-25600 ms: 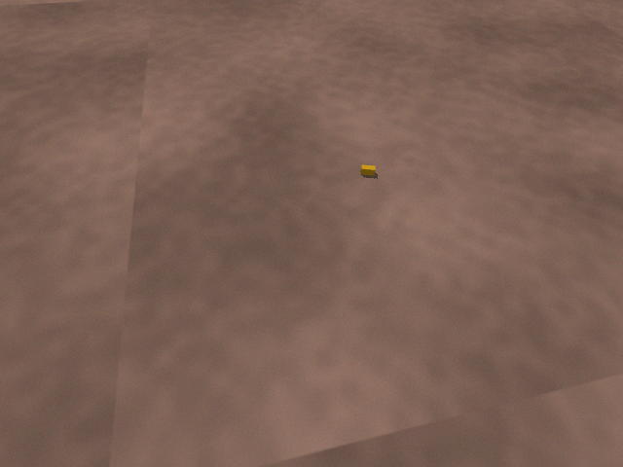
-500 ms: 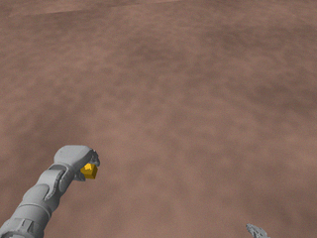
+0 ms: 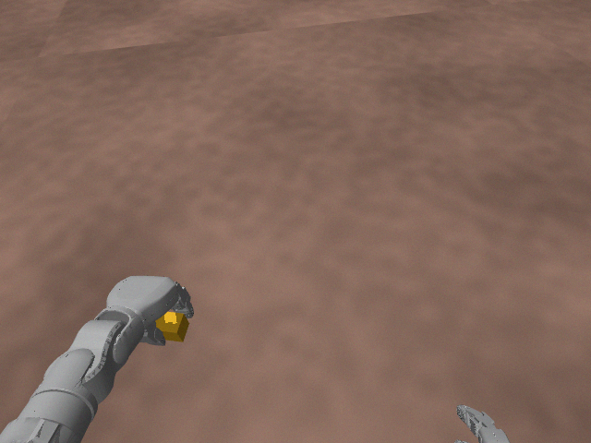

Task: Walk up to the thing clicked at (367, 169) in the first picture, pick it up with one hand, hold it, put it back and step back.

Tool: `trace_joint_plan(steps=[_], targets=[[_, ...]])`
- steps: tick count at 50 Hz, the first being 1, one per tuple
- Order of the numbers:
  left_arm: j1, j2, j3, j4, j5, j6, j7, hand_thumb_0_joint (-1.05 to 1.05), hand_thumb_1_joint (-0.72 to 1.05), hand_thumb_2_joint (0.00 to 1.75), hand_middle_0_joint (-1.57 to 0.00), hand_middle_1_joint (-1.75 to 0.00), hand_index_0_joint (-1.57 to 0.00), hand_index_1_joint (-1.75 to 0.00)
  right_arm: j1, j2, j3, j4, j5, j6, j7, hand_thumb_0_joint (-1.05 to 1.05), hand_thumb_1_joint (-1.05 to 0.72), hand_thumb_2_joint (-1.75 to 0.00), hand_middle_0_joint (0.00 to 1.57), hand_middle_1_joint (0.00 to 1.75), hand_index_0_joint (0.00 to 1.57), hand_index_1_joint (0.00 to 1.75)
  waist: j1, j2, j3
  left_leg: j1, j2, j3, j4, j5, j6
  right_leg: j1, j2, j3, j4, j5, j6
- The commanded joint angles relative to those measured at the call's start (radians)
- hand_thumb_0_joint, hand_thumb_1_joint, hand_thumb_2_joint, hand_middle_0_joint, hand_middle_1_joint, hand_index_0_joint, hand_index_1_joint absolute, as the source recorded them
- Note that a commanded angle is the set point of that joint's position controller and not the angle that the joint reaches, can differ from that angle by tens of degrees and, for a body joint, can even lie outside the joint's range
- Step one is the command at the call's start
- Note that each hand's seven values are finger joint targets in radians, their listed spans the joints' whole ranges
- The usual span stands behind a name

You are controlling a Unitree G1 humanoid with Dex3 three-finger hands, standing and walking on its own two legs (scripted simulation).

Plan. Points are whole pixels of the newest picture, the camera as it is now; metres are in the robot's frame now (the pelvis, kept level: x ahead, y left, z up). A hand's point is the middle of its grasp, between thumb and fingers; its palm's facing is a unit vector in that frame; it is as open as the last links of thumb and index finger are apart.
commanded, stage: hold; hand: left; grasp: from above
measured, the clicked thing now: (163, 325) +0.31 +0.22 -0.07
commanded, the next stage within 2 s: crouch in 1.14 s
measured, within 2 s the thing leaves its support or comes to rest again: neither
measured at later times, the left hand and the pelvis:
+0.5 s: hand (148, 337) +0.27 +0.21 -0.02, palm faces -0.46 -0.01 -0.89, open 6.1 cm; pelvis -0.01 +0.00 +0.01, yaw +0 degrees
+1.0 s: hand (147, 329) +0.28 +0.22 -0.02, palm faces -0.47 -0.02 -0.88, open 6.2 cm; pelvis +0.00 +0.00 +0.01, yaw +0 degrees
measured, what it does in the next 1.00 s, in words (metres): stands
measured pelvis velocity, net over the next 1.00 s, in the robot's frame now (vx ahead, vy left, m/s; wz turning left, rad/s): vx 0.00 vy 0.00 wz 0.00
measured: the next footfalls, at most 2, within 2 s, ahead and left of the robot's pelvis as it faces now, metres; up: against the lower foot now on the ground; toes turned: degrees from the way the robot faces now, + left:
none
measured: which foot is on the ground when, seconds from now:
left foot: down 0.00-1.00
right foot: down 0.00-1.00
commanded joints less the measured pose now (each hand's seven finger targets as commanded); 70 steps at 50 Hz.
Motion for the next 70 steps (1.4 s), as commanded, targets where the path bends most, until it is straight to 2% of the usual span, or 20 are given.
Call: trace_joint_plan(steps=[1, 11, 19, 25, 28, 33, 36, 38, 39, 40, 48, 50, 52, 54, 58, 61, 62, 63, 65, 70], targets=[[-0.286, 0.205, 0.113, -0.186, -0.025, 0.001, 0.029, 0.00, 0.98, 0.02, -1.16, -0.24, -1.28, -0.12, -0.076, -0.130, -0.039, -0.138, 0.000, -0.047, -0.013, 0.00, -0.90, -0.90, 0.20, 0.30, 0.20, 0.30, -0.004, -0.042, -0.218, 0.158, -0.041, -0.010, -0.102, 0.152, 0.020, 0.052, 0.037, -0.013, -0.131, 0.128, -0.025], [-0.304, 0.228, 0.136, -0.240, -0.032, -0.020, 0.032, 0.00, 0.98, 0.00, -1.14, -0.26, -1.27, -0.13, -0.104, -0.126, -0.030, -0.132, -0.002, -0.058, -0.023, 0.00, -0.90, -0.90, 0.20, 0.30, 0.20, 0.30, 0.002, -0.012, -0.224, 0.186, -0.043, -0.006, -0.124, 0.117, 0.017, 0.066, 0.035, -0.010, -0.152, 0.085, -0.026], [-0.266, 0.224, 0.131, -0.246, -0.035, -0.010, 0.024, 0.00, 0.95, 0.02, -1.14, -0.24, -1.26, -0.12, -0.128, -0.125, -0.027, -0.139, 0.002, -0.064, -0.027, 0.00, -0.90, -0.90, 0.20, 0.30, 0.20, 0.30, 0.007, -0.026, -0.189, 0.193, -0.043, -0.005, -0.159, 0.080, 0.019, 0.077, 0.034, -0.012, -0.187, 0.042, -0.027], [-0.269, 0.225, 0.128, -0.270, -0.042, -0.011, 0.011, 0.00, 0.92, 0.02, -1.13, -0.23, -1.24, -0.12, -0.131, -0.122, -0.026, -0.139, 0.005, -0.064, -0.032, 0.00, -0.90, -0.90, 0.20, 0.30, 0.20, 0.30, 0.011, -0.026, -0.216, 0.232, -0.042, -0.004, -0.165, 0.151, 0.020, 0.111, 0.035, -0.014, -0.189, 0.115, -0.025], [-0.287, 0.222, 0.120, -0.266, -0.052, -0.014, 0.010, 0.00, 0.93, 0.05, -1.13, -0.25, -1.25, -0.14, -0.137, -0.120, -0.021, -0.135, 0.006, -0.065, -0.034, 0.00, -0.91, -0.90, 0.20, 0.30, 0.20, 0.30, 0.003, -0.012, -0.185, 0.233, -0.038, -0.006, -0.186, 0.127, 0.017, 0.102, 0.038, -0.017, -0.201, 0.092, -0.029], [-0.268, 0.236, 0.140, -0.268, -0.048, -0.017, 0.005, 0.00, 0.89, 0.03, -1.11, -0.24, -1.23, -0.12, -0.140, -0.118, -0.018, -0.138, 0.005, -0.063, -0.037, 0.00, -0.91, -0.90, 0.20, 0.30, 0.20, 0.30, 0.016, -0.018, -0.176, 0.238, -0.041, -0.003, -0.201, 0.118, 0.018, 0.124, 0.036, -0.016, -0.218, 0.079, -0.030], [-0.258, 0.212, 0.116, -0.260, -0.047, -0.017, 0.000, 0.00, 0.90, 0.03, -1.11, -0.24, -1.23, -0.12, -0.140, -0.121, -0.021, -0.137, 0.006, -0.061, -0.038, 0.00, -0.91, -0.90, 0.20, 0.30, 0.20, 0.30, 0.007, -0.013, -0.188, 0.263, -0.034, -0.009, -0.205, 0.170, 0.014, 0.131, 0.040, -0.021, -0.207, 0.128, -0.032], [-0.271, 0.239, 0.134, -0.261, -0.047, -0.022, 0.001, 0.00, 0.90, 0.02, -1.12, -0.23, -1.23, -0.12, -0.138, -0.119, -0.021, -0.130, 0.005, -0.058, -0.040, 0.00, -0.91, -0.90, 0.20, 0.30, 0.20, 0.30, 0.012, -0.009, -0.192, 0.269, -0.038, -0.008, -0.204, 0.185, 0.015, 0.138, 0.037, -0.020, -0.213, 0.146, -0.031], [-0.281, 0.224, 0.121, -0.282, -0.055, -0.025, 0.000, 0.00, 0.91, 0.03, -1.11, -0.25, -1.23, -0.12, -0.137, -0.118, -0.020, -0.131, 0.003, -0.059, -0.041, 0.00, -0.91, -0.90, 0.20, 0.30, 0.20, 0.30, 0.009, -0.004, -0.198, 0.275, -0.035, -0.010, -0.205, 0.186, 0.014, 0.133, 0.040, -0.021, -0.212, 0.145, -0.032], [-0.263, 0.235, 0.138, -0.250, -0.052, -0.025, 0.001, 0.00, 0.90, 0.02, -1.11, -0.24, -1.23, -0.12, -0.137, -0.116, -0.020, -0.131, 0.005, -0.058, -0.041, 0.00, -0.91, -0.90, 0.20, 0.30, 0.20, 0.30, 0.011, -0.014, -0.194, 0.275, -0.037, -0.009, -0.206, 0.190, 0.015, 0.142, 0.039, -0.021, -0.215, 0.149, -0.031], [-0.256, 0.222, 0.131, -0.241, -0.048, -0.035, 0.011, 0.00, 0.90, 0.02, -1.11, -0.23, -1.23, -0.11, -0.133, -0.115, -0.023, -0.123, 0.003, -0.047, -0.045, 0.00, -0.90, -0.90, 0.20, 0.30, 0.20, 0.30, 0.008, -0.021, -0.216, 0.295, -0.044, -0.002, -0.192, 0.261, 0.020, 0.165, 0.031, -0.016, -0.219, 0.234, -0.022], [-0.266, 0.259, 0.160, -0.246, -0.041, -0.040, 0.018, 0.00, 0.90, 0.01, -1.11, -0.22, -1.23, -0.10, -0.133, -0.115, -0.023, -0.121, 0.004, -0.041, -0.046, 0.00, -0.90, -0.90, 0.20, 0.30, 0.20, 0.30, 0.021, -0.005, -0.217, 0.289, -0.042, -0.004, -0.199, 0.265, 0.017, 0.176, 0.033, -0.021, -0.218, 0.228, -0.027], [-0.261, 0.221, 0.125, -0.231, -0.037, -0.040, 0.014, 0.00, 0.90, 0.01, -1.11, -0.22, -1.23, -0.10, -0.134, -0.115, -0.025, -0.121, 0.004, -0.038, -0.045, 0.00, -0.90, -0.90, 0.20, 0.30, 0.20, 0.30, 0.005, -0.016, -0.213, 0.300, -0.041, -0.002, -0.195, 0.282, 0.018, 0.164, 0.034, -0.019, -0.214, 0.250, -0.026], [-0.290, 0.257, 0.152, -0.247, -0.038, -0.040, 0.020, 0.00, 0.92, 0.00, -1.10, -0.23, -1.23, -0.10, -0.132, -0.119, -0.026, -0.117, 0.006, -0.034, -0.046, 0.00, -0.90, -0.90, 0.20, 0.30, 0.20, 0.30, 0.015, -0.004, -0.220, 0.298, -0.040, -0.004, -0.198, 0.285, 0.016, 0.172, 0.035, -0.022, -0.214, 0.248, -0.027], [-0.255, 0.214, 0.119, -0.211, -0.049, -0.035, 0.011, 0.00, 0.92, 0.02, -1.11, -0.23, -1.23, -0.11, -0.128, -0.119, -0.030, -0.120, 0.007, -0.030, -0.044, 0.00, -0.90, -0.90, 0.20, 0.30, 0.20, 0.30, 0.008, -0.032, -0.206, 0.305, -0.041, -0.002, -0.200, 0.291, 0.020, 0.174, 0.033, -0.019, -0.225, 0.266, -0.023], [-0.248, 0.234, 0.135, -0.222, -0.053, -0.038, 0.007, 0.00, 0.90, 0.01, -1.11, -0.20, -1.23, -0.08, -0.128, -0.121, -0.032, -0.126, 0.009, -0.023, -0.042, 0.00, -0.90, -0.90, 0.20, 0.30, 0.20, 0.30, 0.017, -0.032, -0.213, 0.301, -0.039, -0.004, -0.201, 0.312, 0.020, 0.192, 0.032, -0.024, -0.223, 0.281, -0.023], [-0.248, 0.216, 0.116, -0.222, -0.050, -0.038, 0.006, 0.00, 0.96, 0.00, -1.06, -0.27, -1.24, -0.10, -0.128, -0.120, -0.032, -0.129, 0.008, -0.021, -0.041, 0.00, -0.90, -0.90, 0.20, 0.30, 0.20, 0.30, 0.014, -0.029, -0.211, 0.306, -0.040, -0.004, -0.203, 0.316, 0.019, 0.185, 0.033, -0.024, -0.221, 0.288, -0.025], [-0.257, 0.225, 0.123, -0.221, -0.046, -0.038, 0.007, 0.00, 0.88, 0.00, -0.98, -0.25, -1.16, -0.07, -0.129, -0.119, -0.032, -0.132, 0.011, -0.019, -0.041, 0.00, -0.87, -0.88, 0.20, 0.30, 0.20, 0.30, 0.015, -0.021, -0.202, 0.303, -0.041, -0.003, -0.204, 0.305, 0.018, 0.184, 0.031, -0.023, -0.228, 0.274, -0.025], [-0.243, 0.223, 0.128, -0.207, -0.045, -0.042, 0.013, 0.00, 0.77, 0.00, -0.99, -0.21, -1.12, -0.09, -0.133, -0.117, -0.027, -0.133, 0.012, -0.015, -0.041, 0.00, -0.89, -0.90, 0.20, 0.30, 0.20, 0.30, 0.018, -0.030, -0.179, 0.283, -0.042, -0.003, -0.208, 0.269, 0.018, 0.169, 0.031, -0.023, -0.233, 0.233, -0.027], [-0.236, 0.205, 0.134, -0.152, -0.016, -0.070, 0.053, 0.00, 0.75, 0.00, -0.99, -0.20, -1.11, -0.09, -0.115, -0.115, -0.030, -0.131, 0.008, -0.001, -0.035, 0.00, -0.89, -0.90, 0.20, 0.30, 0.20, 0.30, 0.005, -0.051, -0.175, 0.242, -0.042, -0.005, -0.176, 0.258, 0.018, 0.123, 0.029, -0.021, -0.199, 0.227, -0.029]])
